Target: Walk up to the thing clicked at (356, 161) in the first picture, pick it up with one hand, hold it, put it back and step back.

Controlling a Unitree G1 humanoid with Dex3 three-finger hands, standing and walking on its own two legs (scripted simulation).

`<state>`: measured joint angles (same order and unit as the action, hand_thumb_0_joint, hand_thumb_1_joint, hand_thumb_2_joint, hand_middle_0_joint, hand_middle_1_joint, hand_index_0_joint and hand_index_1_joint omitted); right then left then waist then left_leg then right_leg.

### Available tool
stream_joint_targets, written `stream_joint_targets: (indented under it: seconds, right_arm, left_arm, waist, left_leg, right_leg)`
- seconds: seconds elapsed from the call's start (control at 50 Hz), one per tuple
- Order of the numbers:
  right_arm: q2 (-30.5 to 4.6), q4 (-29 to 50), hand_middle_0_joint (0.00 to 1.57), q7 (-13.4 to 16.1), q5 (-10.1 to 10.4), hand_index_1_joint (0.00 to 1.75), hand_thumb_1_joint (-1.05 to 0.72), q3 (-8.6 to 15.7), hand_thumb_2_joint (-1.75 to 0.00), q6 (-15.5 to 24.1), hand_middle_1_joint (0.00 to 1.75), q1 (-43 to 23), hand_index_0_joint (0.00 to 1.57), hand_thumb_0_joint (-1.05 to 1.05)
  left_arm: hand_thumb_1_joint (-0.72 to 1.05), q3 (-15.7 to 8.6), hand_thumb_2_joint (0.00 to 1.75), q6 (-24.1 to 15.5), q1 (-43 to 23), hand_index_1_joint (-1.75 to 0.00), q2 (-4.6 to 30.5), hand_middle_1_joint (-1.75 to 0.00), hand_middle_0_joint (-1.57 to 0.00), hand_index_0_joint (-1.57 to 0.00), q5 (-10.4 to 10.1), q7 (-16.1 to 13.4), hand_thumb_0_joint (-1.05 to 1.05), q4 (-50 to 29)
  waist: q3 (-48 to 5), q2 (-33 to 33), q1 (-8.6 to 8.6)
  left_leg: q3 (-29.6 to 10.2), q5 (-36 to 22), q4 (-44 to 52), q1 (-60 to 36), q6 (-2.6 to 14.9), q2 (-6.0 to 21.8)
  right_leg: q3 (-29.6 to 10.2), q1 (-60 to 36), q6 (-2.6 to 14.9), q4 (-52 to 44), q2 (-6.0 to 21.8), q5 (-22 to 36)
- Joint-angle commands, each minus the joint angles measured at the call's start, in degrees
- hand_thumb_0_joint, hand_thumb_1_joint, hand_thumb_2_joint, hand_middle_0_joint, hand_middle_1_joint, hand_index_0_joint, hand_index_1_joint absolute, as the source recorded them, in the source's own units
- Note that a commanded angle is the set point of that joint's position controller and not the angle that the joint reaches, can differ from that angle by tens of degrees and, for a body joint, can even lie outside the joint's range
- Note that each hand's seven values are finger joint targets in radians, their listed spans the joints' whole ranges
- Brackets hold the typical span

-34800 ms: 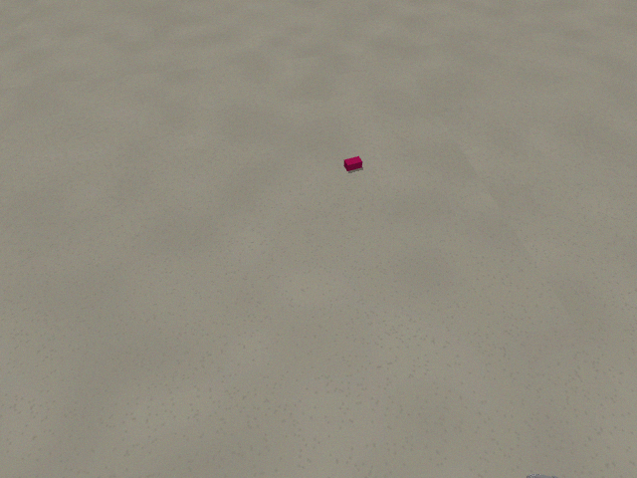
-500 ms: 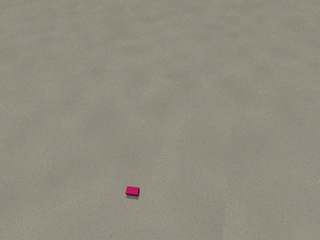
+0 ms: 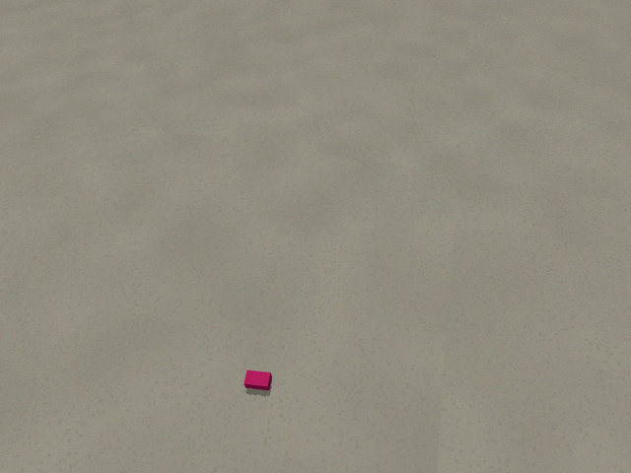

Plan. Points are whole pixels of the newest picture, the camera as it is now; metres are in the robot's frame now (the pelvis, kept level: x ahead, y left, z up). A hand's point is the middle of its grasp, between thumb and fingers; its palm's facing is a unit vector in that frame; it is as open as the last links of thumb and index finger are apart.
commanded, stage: stand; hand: left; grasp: from above
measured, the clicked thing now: (258, 380) +0.48 +0.23 -0.76
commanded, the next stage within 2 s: step back in 0.78 s
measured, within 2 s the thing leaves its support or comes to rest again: neither
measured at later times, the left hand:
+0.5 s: hand out of the picture +0.08 +0.24 -0.16, palm faces -0.01 -0.94 -0.34, open 7.4 cm
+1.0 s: hand out of the picture +0.09 +0.28 -0.17, palm faces -0.04 -0.92 -0.38, open 7.4 cm
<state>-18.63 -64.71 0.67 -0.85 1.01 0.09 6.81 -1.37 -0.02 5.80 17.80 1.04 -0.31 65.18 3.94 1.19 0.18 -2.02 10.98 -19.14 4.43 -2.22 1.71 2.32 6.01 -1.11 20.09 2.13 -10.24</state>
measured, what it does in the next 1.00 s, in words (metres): stands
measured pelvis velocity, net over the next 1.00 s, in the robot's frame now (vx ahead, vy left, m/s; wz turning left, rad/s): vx -0.03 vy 0.02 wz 0.00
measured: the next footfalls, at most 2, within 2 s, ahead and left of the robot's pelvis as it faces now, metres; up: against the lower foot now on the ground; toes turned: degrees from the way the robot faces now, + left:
right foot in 1.50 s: -0.10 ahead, -0.07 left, +0.00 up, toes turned -2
left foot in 1.82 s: -0.17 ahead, +0.18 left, +0.00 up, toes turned -2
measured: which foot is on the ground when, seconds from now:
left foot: down 0.00-1.00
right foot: down 0.00-1.00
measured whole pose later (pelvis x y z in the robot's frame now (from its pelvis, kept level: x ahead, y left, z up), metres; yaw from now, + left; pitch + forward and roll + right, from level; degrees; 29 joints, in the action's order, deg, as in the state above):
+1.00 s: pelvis -0.03 +0.02 -0.01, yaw +0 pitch -1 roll +0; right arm -23.0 -55.6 -0.6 0.6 3.4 -2.9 6.0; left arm -3.6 2.1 2.7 20.7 1.6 -0.5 56.3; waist 10.0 0.1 -1.2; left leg -2.6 26.4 -48.5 19.1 2.0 -1.9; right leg 1.3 16.5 -1.3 30.6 4.0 -12.7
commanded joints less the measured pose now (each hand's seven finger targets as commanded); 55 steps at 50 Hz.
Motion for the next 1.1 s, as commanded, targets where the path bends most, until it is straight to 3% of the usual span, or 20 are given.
stream_joint_targets:
  seconds: [0.0,0.06,0.16,0.34,0.46,0.62,0.74,0.76,0.8,0.82,0.84,0.86,0.88,0.9,0.96,1.0,1.02,1.04,1.06,1.08]
  right_arm:
    - [-10.8,2.8,0.20,0.5,-0.3,0.30,-0.90,1.8,-0.90,1.1,0.30,-1.4,0.20,0.00]
    - [-11.0,2.9,0.20,0.3,-0.3,0.30,-0.90,1.8,-0.90,1.0,0.30,-1.4,0.20,0.00]
    - [-11.7,3.1,0.20,0.3,-0.2,0.30,-0.90,2.0,-0.90,1.3,0.30,-1.9,0.20,0.00]
    - [-11.9,3.1,0.20,0.2,-0.2,0.30,-0.90,1.9,-0.90,1.3,0.30,-2.1,0.20,0.00]
    - [-11.9,2.7,0.20,0.2,-0.1,0.30,-0.90,1.8,-0.90,1.0,0.30,-1.8,0.20,0.00]
    - [-12.3,3.1,0.20,0.1,-0.1,0.30,-0.90,1.7,-0.90,1.3,0.30,-1.5,0.20,0.00]
    - [-12.1,3.1,0.20,0.0,-0.1,0.30,-0.90,1.6,-0.90,1.1,0.30,-1.7,0.20,0.00]
    - [-15.6,5.0,0.20,-0.3,0.5,0.30,-0.90,2.7,-0.90,0.2,0.30,-3.8,0.20,0.00]
    - [-13.3,6.7,0.20,-0.3,1.4,0.30,-0.90,2.7,-0.90,-0.4,0.30,-1.8,0.20,0.00]
    - [-13.1,7.8,0.20,-0.4,1.6,0.30,-0.90,3.0,-0.90,-0.9,0.30,-1.1,0.20,0.00]
    - [-12.7,8.3,0.20,-0.3,1.4,0.30,-0.90,3.4,-0.90,-1.6,0.30,0.4,0.20,0.00]
    - [-13.0,9.4,0.20,-0.5,1.0,0.30,-0.90,3.9,-0.90,-2.2,0.30,0.7,0.20,0.00]
    - [-13.3,10.0,0.20,-0.7,0.9,0.30,-0.90,4.2,-0.90,-2.7,0.30,2.9,0.20,0.00]
    - [-13.0,10.6,0.20,-0.9,1.2,0.30,-0.90,4.3,-0.90,-2.9,0.30,4.4,0.20,0.00]
    - [-13.5,11.5,0.20,-0.7,0.8,0.30,-0.90,4.6,-0.90,-2.7,0.30,5.9,0.20,0.00]
    - [-12.8,11.3,0.20,-0.6,-0.1,0.30,-0.90,4.9,-0.90,-1.9,0.30,7.4,0.20,0.00]
    - [-13.7,11.8,0.20,-0.4,-1.1,0.30,-0.90,5.5,-0.90,-1.4,0.30,7.1,0.20,0.00]
    - [-18.2,13.2,0.20,-0.1,-2.2,0.30,-0.90,6.5,-0.90,-0.8,0.30,5.1,0.20,0.00]
    - [-23.8,14.3,0.20,-0.3,-1.5,0.30,-0.90,7.4,-0.90,-0.6,0.30,3.8,0.20,0.00]
    - [-24.3,14.7,0.20,-0.1,-1.2,0.30,-0.90,7.6,-0.90,-0.5,0.30,4.5,0.20,0.00]
  left_arm:
    - [0.90,-2.3,0.90,-1.2,-1.8,-0.30,12.0,-0.30,-0.20,-0.20,-0.2,-0.9,0.00,-2.9]
    - [0.90,-2.4,0.90,-1.2,-2.3,-0.30,12.8,-0.30,-0.20,-0.20,0.0,-0.7,0.00,-3.3]
    - [0.90,-2.4,0.90,-1.5,-2.7,-0.30,12.9,-0.30,-0.20,-0.20,-0.2,-0.7,0.00,-3.8]
    - [0.90,-2.0,0.90,-1.6,-1.9,-0.30,12.7,-0.30,-0.20,-0.20,-0.3,-0.7,0.00,-3.8]
    - [0.90,-1.9,0.90,-1.5,-1.6,-0.30,13.0,-0.30,-0.20,-0.20,-0.4,-0.6,0.00,-3.6]
    - [0.90,-1.9,0.90,-1.7,-1.9,-0.30,13.1,-0.30,-0.20,-0.20,-0.3,-0.5,0.00,-4.1]
    - [0.90,-1.9,0.90,-1.6,-2.0,-0.30,13.3,-0.30,-0.20,-0.20,-0.3,-0.4,0.00,-3.9]
    - [0.90,-4.9,0.90,-1.0,-1.8,-0.30,17.9,-0.30,-0.20,-0.20,-1.5,-0.6,0.00,-4.9]
    - [0.90,-5.6,0.90,-0.8,0.0,-0.30,18.3,-0.30,-0.20,-0.20,-1.8,-0.9,0.00,-6.6]
    - [0.90,-6.0,0.90,-0.6,-0.6,-0.30,19.2,-0.30,-0.20,-0.20,-1.5,-0.9,0.00,-7.8]
    - [0.90,-6.2,0.90,-0.4,-2.8,-0.30,19.3,-0.30,-0.20,-0.20,-1.0,-1.1,0.00,-9.6]
    - [0.90,-6.3,0.90,-0.2,-4.1,-0.30,18.9,-0.30,-0.20,-0.20,-0.1,-1.1,0.00,-11.5]
    - [0.90,-6.4,0.90,0.0,-6.4,-0.30,19.1,-0.30,-0.20,-0.20,0.3,-1.2,0.00,-13.0]
    - [0.90,-6.2,0.90,0.2,-8.6,-0.30,18.6,-0.30,-0.20,-0.20,0.4,-1.4,0.00,-14.4]
    - [0.90,-5.7,0.90,0.8,-8.3,-0.30,17.8,-0.30,-0.20,-0.20,0.8,-1.6,0.00,-16.2]
    - [0.90,-5.2,0.90,1.8,-7.7,-0.30,17.5,-0.30,-0.20,-0.20,-0.1,-1.4,0.00,-17.0]
    - [0.90,-4.9,0.90,2.5,-6.0,-0.30,16.0,-0.30,-0.20,-0.20,-0.6,-1.2,0.00,-17.5]
    - [0.90,-4.5,0.90,2.9,-3.6,-0.30,12.4,-0.30,-0.20,-0.20,-1.3,-1.2,0.00,-18.2]
    - [0.90,-4.5,0.90,3.1,-4.8,-0.30,12.5,-0.30,-0.20,-0.20,-1.3,-1.8,0.00,-18.7]
    - [0.90,-4.8,0.90,3.2,-6.4,-0.30,14.0,-0.30,-0.20,-0.20,-0.6,-2.4,0.00,-18.0]
  waist:
    - [-2.3,-2.0,0.35]
    - [-1.6,-2.1,0.19]
    - [-4.8,-0.2,0.07]
    - [-6.1,-0.7,0.11]
    - [-3.8,-1.0,-0.02]
    - [-4.7,-0.9,-0.17]
    - [-3.2,-1.1,-0.01]
    - [2.3,-1.7,0.09]
    - [-2.9,-4.6,-0.18]
    - [-4.6,-7.0,-0.46]
    - [-6.3,-11.1,-0.97]
    - [-6.7,-11.2,-0.84]
    - [-6.7,-11.2,-1.97]
    - [-6.2,-11.6,-3.10]
    - [-7.3,-12.1,-1.80]
    - [-7.5,-9.0,-2.64]
    - [-6.6,-4.8,-2.30]
    - [-6.9,5.8,-0.41]
    - [-7.1,12.1,-1.46]
    - [-7.6,11.6,-3.62]
  left_leg:
    - [-3.2,-6.8,3.6,3.3,2.54,5.0]
    - [-3.1,-3.5,3.9,3.9,2.43,4.5]
    - [-3.0,-7.6,3.4,2.5,2.61,5.2]
    - [-2.8,-10.9,3.0,0.8,2.65,5.5]
    - [-2.8,-6.8,3.6,2.0,2.44,5.2]
    - [-2.8,-8.8,3.4,1.6,2.52,5.5]
    - [-2.8,-5.7,3.9,2.8,2.37,5.3]
    - [-2.8,-15.3,-3.9,7.4,3.99,4.0]
    - [0.3,-15.5,-13.5,6.8,3.50,0.6]
    - [1.7,-9.1,-19.2,8.0,3.26,-1.9]
    - [1.7,8.7,-26.4,9.7,3.64,-3.9]
    - [-1.1,19.3,-34.6,11.2,4.34,-4.5]
    - [-3.7,20.0,-37.8,10.3,4.98,-3.0]
    - [-4.4,19.6,-37.1,10.7,5.39,-2.1]
    - [-1.5,15.2,-27.1,13.4,4.30,-1.7]
    - [1.8,3.6,-10.0,10.5,3.83,-2.5]
    - [-0.8,-9.4,-4.2,8.3,3.93,-0.6]
    - [-15.4,-23.5,-1.5,4.8,6.50,10.1]
    - [-22.0,-36.6,-3.1,3.5,11.57,15.7]
    - [-26.3,-32.7,-1.9,7.1,13.21,17.5]
  right_leg:
    - [-4.1,-1.0,1.49,-4.0,5.1,3.9]
    - [-4.7,0.3,1.57,-4.9,5.0,-0.7]
    - [-4.9,-1.8,1.96,-3.4,5.5,5.8]
    - [-4.2,-2.2,1.97,-2.6,5.5,9.3]
    - [-4.6,-0.9,2.02,-3.8,5.2,5.1]
    - [-4.9,-1.3,2.03,-3.1,5.4,8.0]
    - [-4.9,-0.7,1.98,-3.8,5.1,4.5]
    - [-6.1,2.8,2.76,0.3,5.5,17.1]
    - [-8.3,0.9,6.78,1.0,8.8,26.6]
    - [-10.9,1.1,9.84,0.0,12.1,27.3]
    - [-14.1,2.2,13.29,-1.0,16.3,27.0]
    - [-15.2,4.5,15.78,-0.4,18.8,25.7]
    - [-13.8,8.2,16.20,1.1,19.0,24.2]
    - [-11.9,9.3,15.19,2.9,17.6,23.3]
    - [-10.6,4.6,12.91,8.1,15.1,23.6]
    - [-8.0,3.5,10.08,14.9,12.0,20.8]
    - [-6.5,6.4,7.52,19.4,8.7,14.8]
    - [-4.4,13.6,4.50,27.3,-0.1,-0.1]
    - [-8.4,19.6,3.16,34.0,-7.8,-26.1]
    - [-14.3,18.7,3.02,40.5,-8.4,-29.2]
